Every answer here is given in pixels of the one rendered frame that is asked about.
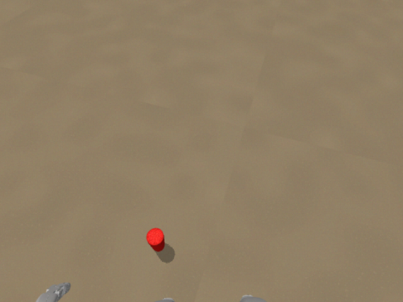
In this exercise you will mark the left robot hand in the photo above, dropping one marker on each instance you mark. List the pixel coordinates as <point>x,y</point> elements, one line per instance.
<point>54,293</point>

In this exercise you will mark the cup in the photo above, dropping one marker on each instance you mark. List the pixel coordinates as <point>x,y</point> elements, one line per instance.
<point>155,238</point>

